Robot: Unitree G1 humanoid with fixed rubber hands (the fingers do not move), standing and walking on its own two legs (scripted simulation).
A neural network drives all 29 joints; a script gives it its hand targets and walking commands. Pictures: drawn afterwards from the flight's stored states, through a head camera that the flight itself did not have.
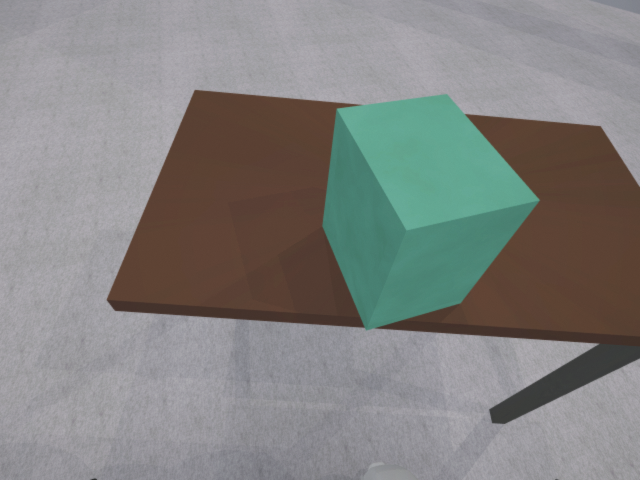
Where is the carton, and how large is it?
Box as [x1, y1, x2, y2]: [322, 94, 539, 330]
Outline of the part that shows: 446,94 336,109 322,226 366,330 459,303 539,200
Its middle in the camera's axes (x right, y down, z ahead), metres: +0.12 -0.04 +0.54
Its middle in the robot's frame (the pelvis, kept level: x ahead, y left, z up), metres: +0.45 -0.09 +0.06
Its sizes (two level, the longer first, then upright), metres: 0.202 0.160 0.234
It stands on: a table, 0.72 m high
